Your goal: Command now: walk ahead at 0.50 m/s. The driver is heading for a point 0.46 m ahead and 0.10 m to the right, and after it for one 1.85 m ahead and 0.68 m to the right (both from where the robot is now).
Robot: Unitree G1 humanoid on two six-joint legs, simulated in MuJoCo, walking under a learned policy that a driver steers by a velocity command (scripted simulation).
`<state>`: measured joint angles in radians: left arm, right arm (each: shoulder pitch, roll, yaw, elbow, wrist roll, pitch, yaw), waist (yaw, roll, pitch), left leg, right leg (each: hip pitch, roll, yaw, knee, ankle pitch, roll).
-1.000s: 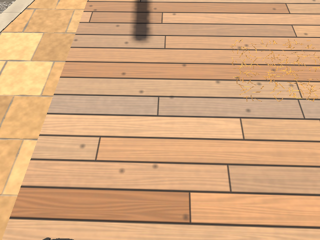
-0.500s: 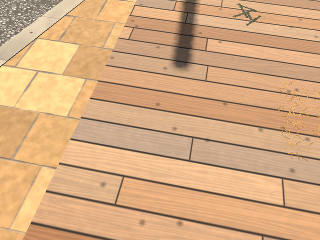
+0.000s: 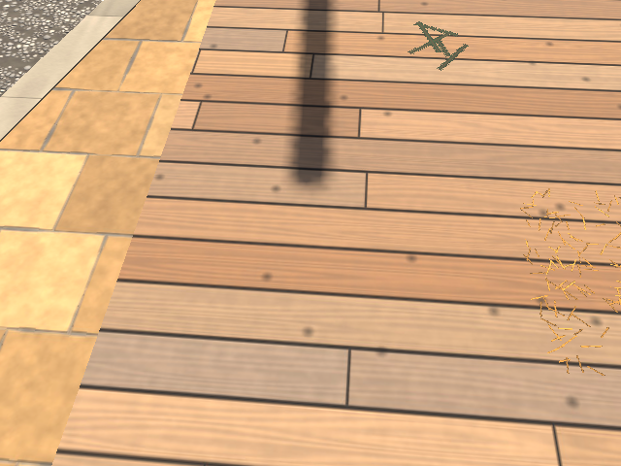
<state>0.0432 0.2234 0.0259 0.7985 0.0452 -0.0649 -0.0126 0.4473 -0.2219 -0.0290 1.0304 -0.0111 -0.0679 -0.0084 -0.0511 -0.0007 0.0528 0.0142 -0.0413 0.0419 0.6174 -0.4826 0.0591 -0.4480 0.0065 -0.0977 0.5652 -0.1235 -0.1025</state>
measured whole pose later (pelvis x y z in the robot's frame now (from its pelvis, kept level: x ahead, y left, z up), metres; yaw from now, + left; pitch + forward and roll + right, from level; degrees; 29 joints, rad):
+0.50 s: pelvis +0.27 +0.01 +0.01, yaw +0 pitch +1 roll -1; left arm 0.46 0.20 0.03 1.06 0.02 -0.08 0.01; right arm 0.00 -0.20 -0.02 0.86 -0.03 -0.06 0.02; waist 0.07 0.01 0.05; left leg -0.46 0.02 0.08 0.52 -0.11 0.09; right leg 0.12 0.05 -0.07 0.27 -0.40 -0.04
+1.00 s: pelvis +0.52 +0.02 +0.01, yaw -9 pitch +0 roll +1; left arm 0.06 0.20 0.04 0.89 0.03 -0.02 -0.04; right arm 0.42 -0.18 -0.03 1.05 -0.02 -0.10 -0.03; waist -0.04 -0.03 0.05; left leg 0.12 -0.06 0.24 0.20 -0.33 0.05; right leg -0.57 -0.05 -0.10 0.65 -0.06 -0.09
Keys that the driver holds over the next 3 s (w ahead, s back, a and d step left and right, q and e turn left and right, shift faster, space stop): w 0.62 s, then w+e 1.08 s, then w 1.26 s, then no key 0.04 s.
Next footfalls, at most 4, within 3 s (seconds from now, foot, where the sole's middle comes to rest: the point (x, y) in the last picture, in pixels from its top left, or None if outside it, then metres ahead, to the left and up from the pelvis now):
0.50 left None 0.44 0.10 -0.76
1.08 right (351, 354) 0.71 -0.08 -0.76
1.60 left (326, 232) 1.07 -0.05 -0.76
2.10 right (442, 211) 1.12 -0.38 -0.76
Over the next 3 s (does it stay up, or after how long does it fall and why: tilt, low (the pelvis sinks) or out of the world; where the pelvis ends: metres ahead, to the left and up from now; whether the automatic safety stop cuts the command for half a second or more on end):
stays up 1.44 -0.50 0.03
